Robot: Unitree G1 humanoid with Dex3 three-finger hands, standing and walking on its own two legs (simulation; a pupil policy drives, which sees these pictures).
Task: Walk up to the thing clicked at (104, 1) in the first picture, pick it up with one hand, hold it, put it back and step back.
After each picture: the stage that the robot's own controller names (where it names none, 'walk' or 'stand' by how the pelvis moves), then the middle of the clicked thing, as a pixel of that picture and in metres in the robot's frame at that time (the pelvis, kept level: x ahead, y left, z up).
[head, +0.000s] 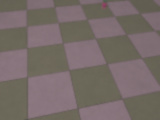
stand; (104, 4) +2.23 -0.32 -0.72
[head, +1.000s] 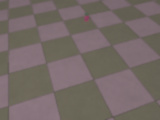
walk; (86, 17) +2.11 +0.07 -0.69
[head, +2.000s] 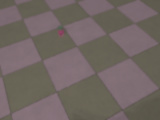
walk; (60, 31) +1.46 +0.30 -0.71
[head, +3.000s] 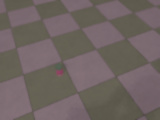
walk; (59, 70) +0.93 +0.28 -0.72
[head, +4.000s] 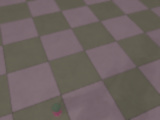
walk; (56, 110) +0.51 +0.22 -0.71
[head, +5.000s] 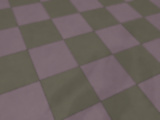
stand; out of the picture +0.27 +0.15 -0.70
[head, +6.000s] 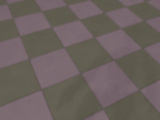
stand; out of the picture +0.24 +0.16 -0.73
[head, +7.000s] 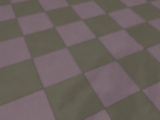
stand; out of the picture +0.25 +0.16 -0.73
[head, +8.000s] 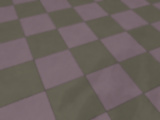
stand; out of the picture +0.24 +0.15 -0.73
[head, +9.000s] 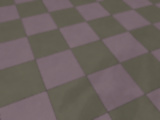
stand; out of the picture +0.23 +0.15 -0.73
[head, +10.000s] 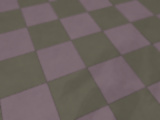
go down; out of the picture +0.24 +0.15 -0.72
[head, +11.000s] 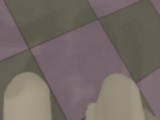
go down; (26, 80) +0.33 +0.19 -0.29
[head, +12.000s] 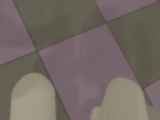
close in; (32, 82) +0.32 +0.19 -0.29
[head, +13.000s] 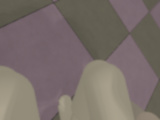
close in; out of the picture +0.31 +0.22 -0.21
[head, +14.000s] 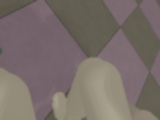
close; out of the picture +0.40 +0.18 -0.24
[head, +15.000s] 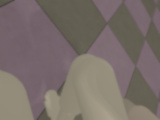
lift; out of the picture +0.40 +0.19 -0.24
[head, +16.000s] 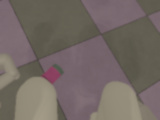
lift; (50, 76) +0.40 +0.13 -0.33
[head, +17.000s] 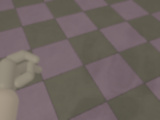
close; out of the picture +0.32 +0.05 -0.68
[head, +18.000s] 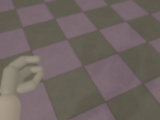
close; out of the picture +0.30 +0.05 -0.71
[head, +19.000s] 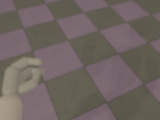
stand; out of the picture +0.29 +0.04 -0.71
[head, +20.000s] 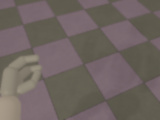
stand; out of the picture +0.28 +0.04 -0.70
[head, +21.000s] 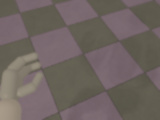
stand; out of the picture +0.29 +0.03 -0.67
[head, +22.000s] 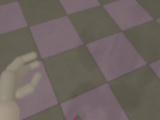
stand; out of the picture +0.30 +0.03 -0.63
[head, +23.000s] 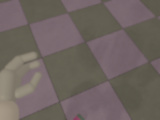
stand; out of the picture +0.30 +0.03 -0.62
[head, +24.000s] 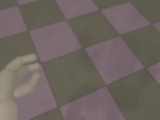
stand; out of the picture +0.29 +0.02 -0.65
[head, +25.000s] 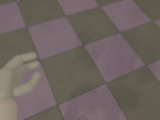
stand; out of the picture +0.28 +0.01 -0.63
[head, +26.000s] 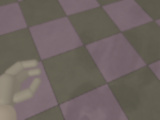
stand; out of the picture +0.27 +0.01 -0.63
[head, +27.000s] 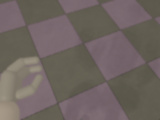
close; out of the picture +0.27 +0.00 -0.62
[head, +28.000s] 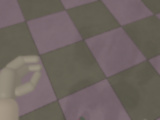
close; out of the picture +0.27 +0.00 -0.61
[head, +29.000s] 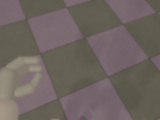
close; out of the picture +0.27 +0.00 -0.60
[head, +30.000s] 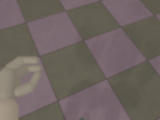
close; out of the picture +0.27 +0.00 -0.62
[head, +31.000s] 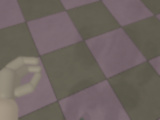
close; out of the picture +0.26 +0.00 -0.61
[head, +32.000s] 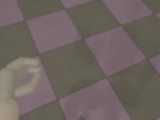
close; out of the picture +0.27 +0.00 -0.61
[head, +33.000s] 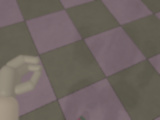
close; out of the picture +0.27 +0.00 -0.61
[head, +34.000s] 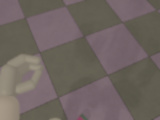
close; out of the picture +0.27 +0.00 -0.60
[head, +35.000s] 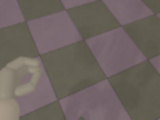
close; out of the picture +0.27 +0.00 -0.61
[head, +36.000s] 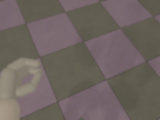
close; out of the picture +0.27 +0.00 -0.62
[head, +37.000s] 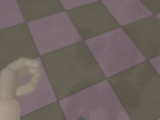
close; out of the picture +0.27 +0.01 -0.61
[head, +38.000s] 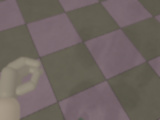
close; out of the picture +0.27 +0.01 -0.62
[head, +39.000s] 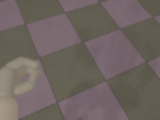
close; out of the picture +0.27 +0.01 -0.62
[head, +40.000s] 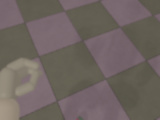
close; out of the picture +0.28 +0.01 -0.62
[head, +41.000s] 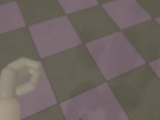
close; out of the picture +0.28 +0.01 -0.63
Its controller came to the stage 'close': yes
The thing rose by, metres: 0.01
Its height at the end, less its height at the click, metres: -0.02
